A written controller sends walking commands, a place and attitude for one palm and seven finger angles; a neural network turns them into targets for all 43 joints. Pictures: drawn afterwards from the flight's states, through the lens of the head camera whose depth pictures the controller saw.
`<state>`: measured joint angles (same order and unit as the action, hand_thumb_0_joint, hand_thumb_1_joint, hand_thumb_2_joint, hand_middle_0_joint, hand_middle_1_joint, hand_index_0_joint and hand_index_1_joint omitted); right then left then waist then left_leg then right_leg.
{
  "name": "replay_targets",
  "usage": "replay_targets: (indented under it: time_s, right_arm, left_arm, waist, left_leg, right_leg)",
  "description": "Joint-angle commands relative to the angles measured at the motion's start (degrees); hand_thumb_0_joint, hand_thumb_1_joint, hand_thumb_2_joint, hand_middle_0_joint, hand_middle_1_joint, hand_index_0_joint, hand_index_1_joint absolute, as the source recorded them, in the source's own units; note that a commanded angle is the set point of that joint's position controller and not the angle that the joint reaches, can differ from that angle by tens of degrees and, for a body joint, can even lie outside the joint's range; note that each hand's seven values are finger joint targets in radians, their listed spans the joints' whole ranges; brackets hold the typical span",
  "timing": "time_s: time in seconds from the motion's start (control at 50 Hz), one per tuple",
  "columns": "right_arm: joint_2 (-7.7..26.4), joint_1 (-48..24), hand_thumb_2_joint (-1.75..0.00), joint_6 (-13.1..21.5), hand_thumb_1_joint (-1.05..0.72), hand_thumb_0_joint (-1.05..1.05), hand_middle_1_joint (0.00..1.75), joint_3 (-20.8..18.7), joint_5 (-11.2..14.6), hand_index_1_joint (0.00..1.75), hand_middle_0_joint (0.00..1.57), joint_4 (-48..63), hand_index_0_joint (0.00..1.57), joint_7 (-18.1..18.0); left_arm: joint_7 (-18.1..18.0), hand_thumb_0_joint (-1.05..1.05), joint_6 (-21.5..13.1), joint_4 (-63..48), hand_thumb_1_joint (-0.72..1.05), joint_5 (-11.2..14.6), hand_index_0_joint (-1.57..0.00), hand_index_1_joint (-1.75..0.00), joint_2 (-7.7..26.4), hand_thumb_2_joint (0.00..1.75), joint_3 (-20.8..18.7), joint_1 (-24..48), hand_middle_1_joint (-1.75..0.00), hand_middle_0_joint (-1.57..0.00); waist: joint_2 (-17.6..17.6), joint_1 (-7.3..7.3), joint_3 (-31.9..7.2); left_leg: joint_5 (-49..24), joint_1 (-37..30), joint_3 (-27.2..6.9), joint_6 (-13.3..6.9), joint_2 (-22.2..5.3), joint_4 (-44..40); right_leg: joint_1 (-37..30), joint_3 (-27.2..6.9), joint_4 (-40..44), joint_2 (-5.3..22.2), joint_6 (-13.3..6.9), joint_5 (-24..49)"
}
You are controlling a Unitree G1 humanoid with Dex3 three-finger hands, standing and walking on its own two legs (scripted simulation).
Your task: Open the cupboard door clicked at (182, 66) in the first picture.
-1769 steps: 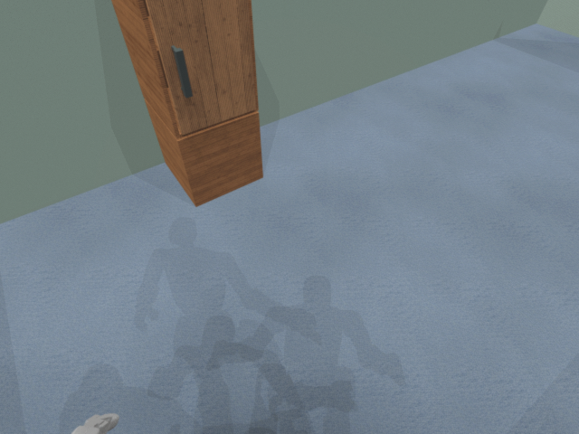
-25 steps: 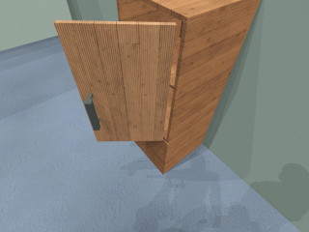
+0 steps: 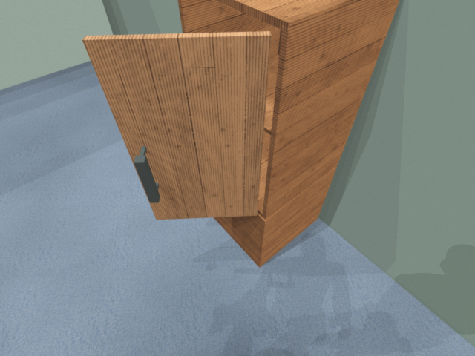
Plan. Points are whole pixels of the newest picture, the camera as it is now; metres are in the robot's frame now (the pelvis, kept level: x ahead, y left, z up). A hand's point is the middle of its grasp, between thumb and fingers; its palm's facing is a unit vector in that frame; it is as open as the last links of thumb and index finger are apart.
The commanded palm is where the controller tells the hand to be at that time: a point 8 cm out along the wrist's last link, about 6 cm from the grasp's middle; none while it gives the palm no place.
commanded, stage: come to a stop and stand still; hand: left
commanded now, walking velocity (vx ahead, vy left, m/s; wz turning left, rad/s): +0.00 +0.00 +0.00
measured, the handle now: (149, 174) +0.55 +0.26 -0.09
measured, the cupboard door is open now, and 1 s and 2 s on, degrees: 53 53 53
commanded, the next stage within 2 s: look again from close up in 0.70 s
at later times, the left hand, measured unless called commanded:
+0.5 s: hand out of the picture +0.01 +0.18 -0.17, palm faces -0.03 -0.98 -0.22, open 7.4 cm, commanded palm none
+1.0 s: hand out of the picture +0.03 +0.18 -0.16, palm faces -0.02 -0.97 -0.24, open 7.4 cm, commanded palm none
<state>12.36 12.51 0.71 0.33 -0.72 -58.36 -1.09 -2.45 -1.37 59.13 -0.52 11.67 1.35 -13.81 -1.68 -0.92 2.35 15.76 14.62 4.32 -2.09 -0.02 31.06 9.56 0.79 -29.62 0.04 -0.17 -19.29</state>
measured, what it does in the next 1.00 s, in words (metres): stands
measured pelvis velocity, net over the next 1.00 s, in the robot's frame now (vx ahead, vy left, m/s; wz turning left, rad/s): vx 0.00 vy -0.02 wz -0.01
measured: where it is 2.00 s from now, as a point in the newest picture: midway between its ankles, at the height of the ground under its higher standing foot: outside the picture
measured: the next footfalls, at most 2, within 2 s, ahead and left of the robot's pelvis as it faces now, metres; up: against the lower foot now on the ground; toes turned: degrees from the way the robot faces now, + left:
none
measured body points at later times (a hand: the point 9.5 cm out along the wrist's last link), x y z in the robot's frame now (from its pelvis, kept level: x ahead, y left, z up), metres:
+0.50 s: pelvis +0.00 -0.01 +0.00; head +0.02 -0.01 +0.45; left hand +0.02 +0.23 -0.15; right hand +0.01 -0.25 -0.15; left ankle +0.01 +0.09 -0.73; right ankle -0.04 -0.12 -0.73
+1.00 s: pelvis +0.00 -0.02 +0.01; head +0.01 -0.02 +0.46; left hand +0.03 +0.23 -0.15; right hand +0.05 -0.27 -0.14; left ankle +0.01 +0.09 -0.73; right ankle -0.04 -0.12 -0.73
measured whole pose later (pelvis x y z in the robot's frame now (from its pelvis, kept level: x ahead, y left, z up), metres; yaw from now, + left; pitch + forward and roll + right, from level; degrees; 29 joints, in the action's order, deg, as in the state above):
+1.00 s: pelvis +0.00 -0.02 +0.01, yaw +0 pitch -1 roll +1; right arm 12.4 9.3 1.1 0.7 -0.6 -64.2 -1.2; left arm -0.9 -1.0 62.7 -0.7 13.5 0.9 -12.4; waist 1.1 0.3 2.2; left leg 11.9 10.9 4.3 -0.5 -0.5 23.9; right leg 7.2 0.7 -25.1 -0.7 -1.5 -16.8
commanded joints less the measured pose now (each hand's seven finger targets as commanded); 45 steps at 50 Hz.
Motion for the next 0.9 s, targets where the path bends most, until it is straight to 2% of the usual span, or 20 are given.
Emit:
replay_targets:
  time_s: [0.0, 0.08, 0.12, 0.16, 0.24, 0.34, 0.38, 0.42, 0.54, 0.58, 0.6, 0.66, 0.88]
  right_arm:
    - [5.4, 2.3, -0.90, 0.9, -0.90, 0.00, 0.30, -1.0, -0.2, 0.30, 0.20, 3.3, 0.20, 0.0]
    - [5.7, 2.2, -0.90, 0.6, -0.90, 0.00, 0.30, -0.9, -0.2, 0.30, 0.20, 2.4, 0.20, 0.2]
    - [5.5, 2.2, -0.90, 0.7, -0.90, 0.00, 0.30, -1.0, -0.2, 0.30, 0.20, 1.8, 0.20, 0.2]
    - [5.5, 2.7, -0.90, 0.9, -0.90, 0.00, 0.30, -1.0, -0.2, 0.30, 0.20, 1.3, 0.20, 0.2]
    - [5.7, 3.0, -0.90, 1.6, -0.90, 0.00, 0.30, -1.0, -0.1, 0.30, 0.20, -0.1, 0.20, -0.1]
    - [5.6, 2.4, -0.90, 1.5, -0.90, 0.00, 0.30, -1.0, 0.1, 0.30, 0.20, -1.7, 0.20, -0.3]
    - [5.5, 2.3, -0.90, 1.5, -0.90, 0.00, 0.30, -1.0, 0.1, 0.30, 0.20, -2.2, 0.20, -0.3]
    - [5.7, 1.8, -0.90, 1.5, -0.90, 0.00, 0.30, -1.1, 0.2, 0.30, 0.20, -2.6, 0.20, -0.4]
    - [6.1, 0.8, -0.90, 1.4, -0.90, 0.00, 0.30, -1.2, 0.2, 0.30, 0.20, -3.2, 0.20, -0.4]
    - [6.4, 0.5, -0.90, 1.5, -0.90, 0.00, 0.30, -1.3, 0.1, 0.30, 0.20, -3.3, 0.20, -0.5]
    - [6.3, 0.4, -0.90, 1.5, -0.90, 0.00, 0.30, -1.3, 0.2, 0.30, 0.20, -3.4, 0.20, -0.5]
    - [6.9, -0.2, -0.90, 1.4, -0.90, 0.00, 0.30, -1.2, 0.1, 0.30, 0.20, -3.4, 0.20, -0.5]
    - [8.1, -2.0, -0.90, 1.4, -0.90, 0.00, 0.30, -1.4, 0.0, 0.30, 0.20, -3.3, 0.20, -0.4]
  left_arm:
    - [-0.3, 0.00, -0.3, -2.7, 0.90, -0.2, -0.20, -0.30, 6.2, 0.90, -1.4, -2.3, -0.30, -0.20]
    - [0.0, 0.00, 0.3, -2.8, 0.90, -0.1, -0.20, -0.30, 6.5, 0.90, -1.3, -1.8, -0.30, -0.20]
    - [0.2, 0.00, 0.2, -2.6, 0.90, -0.2, -0.20, -0.30, 6.6, 0.90, -1.4, -2.5, -0.30, -0.20]
    - [0.2, 0.00, 0.2, -2.4, 0.90, -0.2, -0.20, -0.30, 6.7, 0.90, -1.5, -2.3, -0.30, -0.20]
    - [0.2, 0.00, -0.2, -1.5, 0.90, -0.1, -0.20, -0.30, 7.1, 0.90, -1.7, -2.7, -0.30, -0.20]
    - [0.3, 0.00, -0.1, -0.2, 0.90, -0.1, -0.20, -0.30, 7.2, 0.90, -1.8, -2.5, -0.30, -0.20]
    - [0.3, 0.00, -0.1, 0.4, 0.90, -0.1, -0.20, -0.30, 7.1, 0.90, -1.7, -2.8, -0.30, -0.20]
    - [0.3, 0.00, -0.3, 0.9, 0.90, -0.2, -0.20, -0.30, 7.3, 0.90, -1.7, -3.0, -0.30, -0.20]
    - [0.5, 0.00, -0.3, 1.6, 0.90, -0.2, -0.20, -0.30, 7.7, 0.90, -1.8, -2.4, -0.30, -0.20]
    - [0.6, 0.00, -0.4, 1.8, 0.90, -0.2, -0.20, -0.30, 8.0, 0.90, -1.8, -2.5, -0.30, -0.20]
    - [0.5, 0.00, -0.4, 1.8, 0.90, -0.3, -0.20, -0.30, 8.0, 0.90, -1.8, -2.3, -0.30, -0.20]
    - [0.6, 0.00, -0.4, 1.9, 0.90, -0.2, -0.20, -0.30, 8.4, 0.90, -1.9, -1.9, -0.30, -0.20]
    - [0.8, 0.00, -0.5, 1.6, 0.90, -0.3, -0.20, -0.30, 9.5, 0.90, -2.1, -0.5, -0.30, -0.20]
  waist:
    - [2.5, 0.54, -0.9]
    - [3.2, 0.65, 3.4]
    - [2.9, 0.89, 2.3]
    - [4.1, 0.71, 1.6]
    - [2.2, 1.00, -2.0]
    - [2.3, 1.02, -0.5]
    - [1.5, 1.11, -1.1]
    - [1.9, 1.10, -1.3]
    - [1.9, 1.01, -0.6]
    - [1.5, 1.07, -1.7]
    - [2.6, 1.02, -1.5]
    - [1.5, 1.10, -1.2]
    - [1.7, 1.17, -1.5]
  left_leg:
    - [-14.1, -3.0, -7.4, -0.8, -6.3, -6.0]
    - [-2.3, -0.4, -8.2, -0.9, -5.8, -10.1]
    - [-1.9, -0.7, -8.0, -0.9, -5.6, -10.6]
    - [-2.7, -1.5, -7.6, -0.8, -5.4, -10.4]
    - [-10.2, -4.6, -7.0, -1.0, -5.9, -9.3]
    - [-10.1, -4.4, -6.6, -0.7, -6.0, -9.4]
    - [-10.2, -4.9, -6.4, -0.6, -6.2, -9.5]
    - [-11.2, -5.6, -6.2, -0.5, -6.2, -8.9]
    - [-10.5, -5.5, -6.1, -0.3, -6.4, -9.3]
    - [-11.4, -6.3, -6.0, -0.2, -6.4, -9.1]
    - [-11.9, -6.3, -6.0, -0.2, -6.6, -9.0]
    - [-11.6, -6.1, -6.1, -0.1, -6.6, -9.4]
    - [-11.9, -6.7, -6.6, 0.0, -6.8, -10.4]
  right_leg:
    - [2.5, -4.3, 3.7, 4.6, -2.6, 11.7]
    - [5.4, -4.9, 5.8, 4.2, -2.3, 1.5]
    - [4.8, -5.0, 6.1, 4.4, -2.3, 1.8]
    - [4.9, -5.4, 6.4, 4.6, -2.3, 2.3]
    - [2.6, -5.3, 5.7, 5.1, -2.2, 8.7]
    - [2.9, -5.4, 6.5, 5.3, -2.1, 9.6]
    - [2.6, -5.5, 6.9, 5.5, -2.2, 9.8]
    - [2.5, -5.9, 7.2, 5.7, -2.2, 12.0]
    - [2.7, -6.2, 8.0, 5.8, -2.3, 11.9]
    - [2.2, -6.2, 8.1, 6.0, -2.3, 13.1]
    - [2.1, -6.1, 8.0, 5.8, -2.2, 13.8]
    - [2.1, -6.2, 8.4, 6.1, -2.2, 13.7]
    - [1.7, -6.4, 9.4, 6.2, -2.2, 13.6]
